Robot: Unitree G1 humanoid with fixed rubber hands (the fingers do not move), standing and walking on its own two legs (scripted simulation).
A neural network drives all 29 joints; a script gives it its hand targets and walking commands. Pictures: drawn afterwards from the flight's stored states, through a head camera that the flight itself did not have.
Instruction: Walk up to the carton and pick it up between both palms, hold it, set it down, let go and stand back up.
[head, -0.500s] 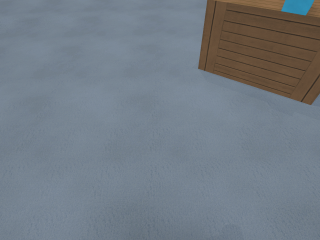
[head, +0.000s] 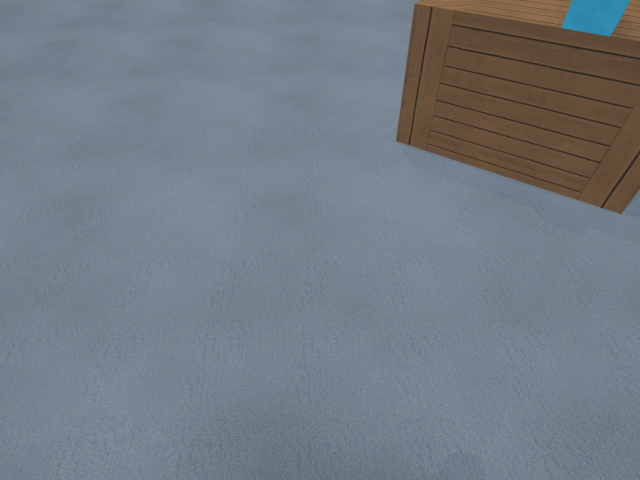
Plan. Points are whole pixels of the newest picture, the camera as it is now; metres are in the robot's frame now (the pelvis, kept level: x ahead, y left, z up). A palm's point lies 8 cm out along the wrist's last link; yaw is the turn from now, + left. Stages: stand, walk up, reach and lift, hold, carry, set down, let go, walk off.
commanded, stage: stand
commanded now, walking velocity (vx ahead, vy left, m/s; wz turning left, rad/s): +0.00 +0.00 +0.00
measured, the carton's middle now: out of the picture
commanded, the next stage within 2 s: none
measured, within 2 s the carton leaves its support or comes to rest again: neither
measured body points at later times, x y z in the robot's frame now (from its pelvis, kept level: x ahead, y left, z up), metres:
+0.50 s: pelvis +0.00 +0.01 +0.00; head +0.01 +0.01 +0.45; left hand -0.02 +0.21 -0.17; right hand -0.02 -0.19 -0.16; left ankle -0.02 +0.11 -0.74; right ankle -0.02 -0.13 -0.74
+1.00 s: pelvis +0.00 +0.02 +0.00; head +0.01 +0.03 +0.45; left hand -0.03 +0.22 -0.17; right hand -0.02 -0.18 -0.16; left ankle -0.02 +0.11 -0.74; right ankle -0.02 -0.13 -0.74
